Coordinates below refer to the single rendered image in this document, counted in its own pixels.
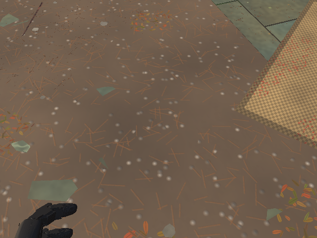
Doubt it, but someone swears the left robot hand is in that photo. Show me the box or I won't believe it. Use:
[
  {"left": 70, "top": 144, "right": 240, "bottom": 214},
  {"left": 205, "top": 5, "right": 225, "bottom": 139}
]
[{"left": 15, "top": 202, "right": 77, "bottom": 238}]

